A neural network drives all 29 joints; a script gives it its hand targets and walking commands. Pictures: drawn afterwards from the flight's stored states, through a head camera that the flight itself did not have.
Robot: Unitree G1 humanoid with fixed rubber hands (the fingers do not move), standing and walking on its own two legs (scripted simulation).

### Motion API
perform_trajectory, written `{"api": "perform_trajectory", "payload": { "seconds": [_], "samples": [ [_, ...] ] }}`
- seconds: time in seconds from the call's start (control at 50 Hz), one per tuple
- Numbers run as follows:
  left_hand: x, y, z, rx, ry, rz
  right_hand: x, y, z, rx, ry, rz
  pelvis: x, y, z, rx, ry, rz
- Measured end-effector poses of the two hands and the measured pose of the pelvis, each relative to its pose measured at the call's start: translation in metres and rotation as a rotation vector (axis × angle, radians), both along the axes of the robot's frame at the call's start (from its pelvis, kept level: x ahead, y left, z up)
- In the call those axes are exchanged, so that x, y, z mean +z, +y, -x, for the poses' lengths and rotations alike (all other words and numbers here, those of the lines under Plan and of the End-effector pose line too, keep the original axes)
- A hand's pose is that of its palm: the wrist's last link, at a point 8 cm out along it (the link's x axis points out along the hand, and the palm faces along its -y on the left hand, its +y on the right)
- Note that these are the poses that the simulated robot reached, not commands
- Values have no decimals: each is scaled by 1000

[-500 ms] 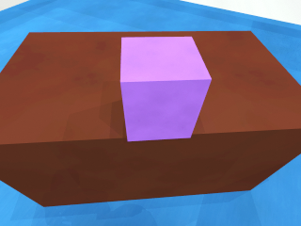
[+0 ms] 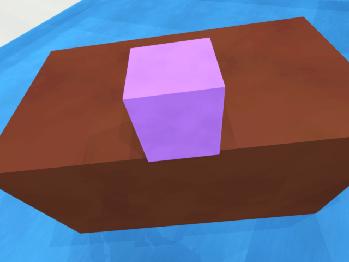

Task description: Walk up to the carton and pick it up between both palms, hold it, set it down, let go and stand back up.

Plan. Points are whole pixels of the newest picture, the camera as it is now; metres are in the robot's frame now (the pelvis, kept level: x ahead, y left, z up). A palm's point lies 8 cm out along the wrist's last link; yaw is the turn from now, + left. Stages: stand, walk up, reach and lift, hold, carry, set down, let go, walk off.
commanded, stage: walk up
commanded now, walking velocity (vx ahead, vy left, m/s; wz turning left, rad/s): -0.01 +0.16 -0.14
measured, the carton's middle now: (177, 103) +0.51 +0.03 +0.06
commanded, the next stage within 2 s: none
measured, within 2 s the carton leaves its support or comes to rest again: neither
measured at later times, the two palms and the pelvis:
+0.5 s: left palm out of the picture +0.05 +0.31 -0.17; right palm out of the picture -0.04 -0.08 -0.15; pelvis +0.03 +0.09 -0.01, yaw -3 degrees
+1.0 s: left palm out of the picture +0.04 +0.28 -0.16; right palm out of the picture +0.02 -0.13 -0.15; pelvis +0.05 +0.07 -0.01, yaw -1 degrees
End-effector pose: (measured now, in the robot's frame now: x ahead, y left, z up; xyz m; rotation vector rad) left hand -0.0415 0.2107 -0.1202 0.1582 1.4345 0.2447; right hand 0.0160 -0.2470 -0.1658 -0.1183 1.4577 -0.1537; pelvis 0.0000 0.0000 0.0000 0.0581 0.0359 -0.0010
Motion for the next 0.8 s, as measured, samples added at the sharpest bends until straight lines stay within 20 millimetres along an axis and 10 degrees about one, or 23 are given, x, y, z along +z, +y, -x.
{"api": "perform_trajectory", "payload": {
  "seconds": [0.2, 0.38, 0.52, 0.8],
  "samples": [
    [-49, 64, 29, 14, 109, 96, 26, 66, -19, 6, -195, 81, -15, 56, 9, -44, -31, 59],
    [-42, 103, -73, -33, -102, 124, 39, 129, 45, -60, -34, 39, 1, 83, -19, -28, -57, 113],
    [-50, 97, -96, -73, -29, 98, 17, 169, 56, -75, 41, -62, -12, 86, -31, -50, -38, 53],
    [-37, 79, -114, -68, -61, 64, 8, 140, 13, -48, 12, -50, -9, 77, -51, -24, -54, 76]
  ]
}}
